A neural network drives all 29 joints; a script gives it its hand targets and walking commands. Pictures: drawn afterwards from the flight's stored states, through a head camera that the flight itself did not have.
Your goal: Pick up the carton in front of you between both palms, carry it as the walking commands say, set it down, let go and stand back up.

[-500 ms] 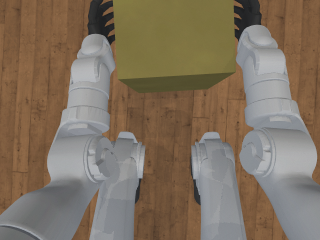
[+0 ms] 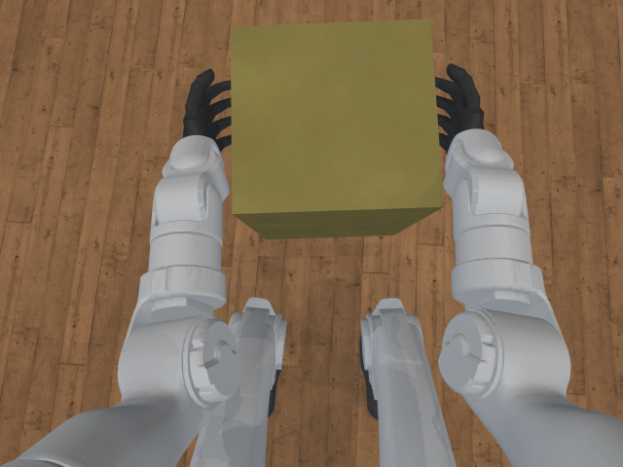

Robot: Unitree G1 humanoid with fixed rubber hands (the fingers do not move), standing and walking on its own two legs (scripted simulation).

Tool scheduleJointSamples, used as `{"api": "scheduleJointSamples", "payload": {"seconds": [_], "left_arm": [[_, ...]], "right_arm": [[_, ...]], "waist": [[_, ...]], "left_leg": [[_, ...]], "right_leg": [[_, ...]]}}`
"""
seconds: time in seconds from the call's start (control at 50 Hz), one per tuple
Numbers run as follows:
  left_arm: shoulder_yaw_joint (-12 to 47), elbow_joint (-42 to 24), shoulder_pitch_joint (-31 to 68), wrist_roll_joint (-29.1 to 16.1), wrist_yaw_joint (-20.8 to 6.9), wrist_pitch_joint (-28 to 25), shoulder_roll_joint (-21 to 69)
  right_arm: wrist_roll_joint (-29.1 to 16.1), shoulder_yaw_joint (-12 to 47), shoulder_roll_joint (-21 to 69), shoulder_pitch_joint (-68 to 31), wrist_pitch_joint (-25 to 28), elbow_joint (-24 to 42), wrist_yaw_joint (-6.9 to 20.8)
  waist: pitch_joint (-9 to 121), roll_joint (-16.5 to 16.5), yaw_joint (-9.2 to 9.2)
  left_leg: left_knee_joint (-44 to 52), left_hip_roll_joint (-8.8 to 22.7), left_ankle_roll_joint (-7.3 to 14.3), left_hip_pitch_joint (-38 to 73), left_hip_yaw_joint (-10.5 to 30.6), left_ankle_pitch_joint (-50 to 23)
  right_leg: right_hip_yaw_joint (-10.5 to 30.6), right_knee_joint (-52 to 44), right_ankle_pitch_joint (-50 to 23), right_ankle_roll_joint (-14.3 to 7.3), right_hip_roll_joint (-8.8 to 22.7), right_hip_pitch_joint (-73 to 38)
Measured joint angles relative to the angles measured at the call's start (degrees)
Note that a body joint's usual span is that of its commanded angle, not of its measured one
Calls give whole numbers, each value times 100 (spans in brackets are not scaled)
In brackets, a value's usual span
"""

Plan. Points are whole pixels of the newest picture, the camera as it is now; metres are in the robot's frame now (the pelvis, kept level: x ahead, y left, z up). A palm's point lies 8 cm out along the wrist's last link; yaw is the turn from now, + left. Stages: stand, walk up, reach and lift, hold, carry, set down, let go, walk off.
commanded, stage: reach and lift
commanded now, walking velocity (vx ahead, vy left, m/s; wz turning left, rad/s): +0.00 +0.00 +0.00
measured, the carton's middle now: (330, 153) +0.49 -0.01 -0.12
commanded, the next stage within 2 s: none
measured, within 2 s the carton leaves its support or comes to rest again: neither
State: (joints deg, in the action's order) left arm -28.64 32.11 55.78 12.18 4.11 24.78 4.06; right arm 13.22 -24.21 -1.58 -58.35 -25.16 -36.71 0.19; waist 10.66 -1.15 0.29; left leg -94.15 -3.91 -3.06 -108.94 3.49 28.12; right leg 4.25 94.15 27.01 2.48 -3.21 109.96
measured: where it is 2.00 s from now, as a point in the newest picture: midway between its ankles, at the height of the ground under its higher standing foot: (321, 388)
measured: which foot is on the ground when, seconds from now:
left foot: down 0.00-1.00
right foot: down 0.00-1.00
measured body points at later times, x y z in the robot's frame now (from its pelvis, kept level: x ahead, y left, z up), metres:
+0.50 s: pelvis +0.05 +0.00 +0.14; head +0.18 -0.01 +0.57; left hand +0.44 +0.15 +0.11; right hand +0.44 -0.16 +0.10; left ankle +0.10 +0.13 -0.49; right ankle +0.10 -0.13 -0.49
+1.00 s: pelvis +0.08 +0.00 +0.24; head +0.07 +0.00 +0.69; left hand +0.40 +0.15 +0.25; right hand +0.39 -0.15 +0.25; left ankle +0.10 +0.13 -0.49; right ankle +0.10 -0.13 -0.49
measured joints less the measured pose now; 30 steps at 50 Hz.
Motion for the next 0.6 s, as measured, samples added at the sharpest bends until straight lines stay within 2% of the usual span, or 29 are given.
{"api": "scheduleJointSamples", "payload": {"seconds": [0.24,0.6], "left_arm": [[188,124,-1180,4,-108,-199,174],[584,-120,-2582,78,-211,-273,417]], "right_arm": [[43,75,421,1245,166,71,-66],[11,310,797,2813,288,487,-70]], "waist": [[333,71,51],[46,65,-14]], "left_leg": [[1245,84,52,1873,9,-8],[3425,154,157,4953,78,-463]], "right_leg": [[12,-1208,1,-76,29,-1848],[-3,-3440,-443,-117,122,-4979]]}}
